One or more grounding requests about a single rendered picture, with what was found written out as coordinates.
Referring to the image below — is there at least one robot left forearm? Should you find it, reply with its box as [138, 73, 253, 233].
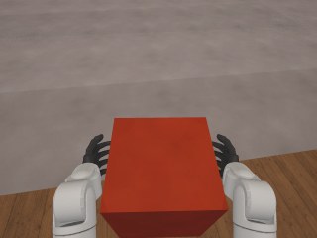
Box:
[53, 163, 102, 238]

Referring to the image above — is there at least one robot left hand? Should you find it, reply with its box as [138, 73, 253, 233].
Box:
[82, 134, 111, 176]

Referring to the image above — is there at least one robot right forearm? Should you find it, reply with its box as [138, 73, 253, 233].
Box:
[222, 162, 277, 238]

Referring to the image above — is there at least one robot right hand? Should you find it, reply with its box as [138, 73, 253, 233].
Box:
[212, 134, 239, 179]

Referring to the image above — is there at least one carton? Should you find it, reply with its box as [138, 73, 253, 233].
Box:
[99, 117, 229, 238]

